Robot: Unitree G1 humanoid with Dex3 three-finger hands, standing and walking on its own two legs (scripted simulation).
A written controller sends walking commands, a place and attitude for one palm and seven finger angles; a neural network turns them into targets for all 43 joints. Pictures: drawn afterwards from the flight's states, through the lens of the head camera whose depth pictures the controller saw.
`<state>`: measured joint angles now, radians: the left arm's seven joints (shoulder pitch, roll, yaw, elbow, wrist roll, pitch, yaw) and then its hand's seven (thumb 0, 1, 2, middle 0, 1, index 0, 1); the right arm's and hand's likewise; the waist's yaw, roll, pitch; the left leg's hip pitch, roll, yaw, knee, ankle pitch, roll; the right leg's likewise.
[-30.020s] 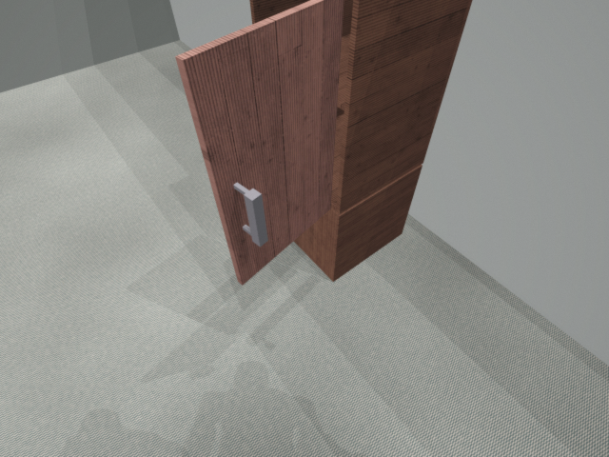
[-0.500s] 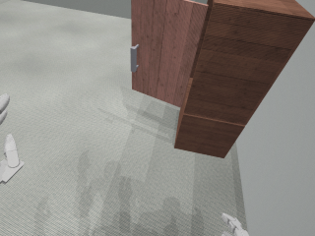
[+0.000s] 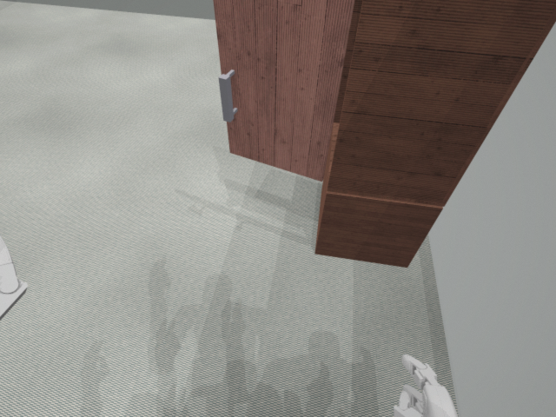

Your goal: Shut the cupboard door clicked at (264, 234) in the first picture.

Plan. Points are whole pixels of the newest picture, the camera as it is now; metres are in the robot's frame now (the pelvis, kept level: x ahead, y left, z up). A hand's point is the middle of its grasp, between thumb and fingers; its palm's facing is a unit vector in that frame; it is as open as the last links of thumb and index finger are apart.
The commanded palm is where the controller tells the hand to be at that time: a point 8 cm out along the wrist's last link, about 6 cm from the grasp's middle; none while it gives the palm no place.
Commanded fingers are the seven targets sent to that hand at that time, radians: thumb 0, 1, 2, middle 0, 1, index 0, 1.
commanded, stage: stop stepping back and stand still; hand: left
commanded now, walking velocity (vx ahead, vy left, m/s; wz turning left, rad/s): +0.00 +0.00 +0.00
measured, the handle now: (230, 95) +1.00 +0.17 -0.08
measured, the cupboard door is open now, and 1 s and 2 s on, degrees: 75 75 75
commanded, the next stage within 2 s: let the arm hang, fingers relaxed in 0.30 s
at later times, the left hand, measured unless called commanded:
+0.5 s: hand (89, 319) +0.23 +0.26 +0.05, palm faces +0.19 -0.85 -0.49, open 7.4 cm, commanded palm none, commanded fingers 0.00 0.90 0.90 -0.20 -0.30 -0.20 -0.30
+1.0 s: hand out of the picture -0.08 +0.20 -0.16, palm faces +0.03 -0.98 -0.22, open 7.3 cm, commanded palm none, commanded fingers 0.00 0.90 0.90 -0.20 -0.30 -0.20 -0.30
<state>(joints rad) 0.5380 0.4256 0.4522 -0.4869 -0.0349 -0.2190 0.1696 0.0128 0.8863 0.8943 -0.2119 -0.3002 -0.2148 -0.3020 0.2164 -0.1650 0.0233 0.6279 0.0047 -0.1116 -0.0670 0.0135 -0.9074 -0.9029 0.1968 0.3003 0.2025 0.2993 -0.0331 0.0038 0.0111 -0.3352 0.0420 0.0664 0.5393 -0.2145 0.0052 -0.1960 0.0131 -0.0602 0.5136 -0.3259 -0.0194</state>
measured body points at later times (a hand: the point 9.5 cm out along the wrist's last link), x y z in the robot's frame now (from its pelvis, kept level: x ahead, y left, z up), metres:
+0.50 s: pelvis +0.01 +0.00 -0.01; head +0.01 -0.02 +0.44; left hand +0.22 +0.30 +0.08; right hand +0.17 -0.26 -0.11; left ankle +0.04 +0.12 -0.73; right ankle -0.03 -0.10 -0.73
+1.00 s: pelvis -0.01 +0.01 +0.01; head +0.01 +0.01 +0.46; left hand -0.08 +0.25 -0.15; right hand -0.02 -0.21 -0.15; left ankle +0.04 +0.12 -0.73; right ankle -0.04 -0.10 -0.73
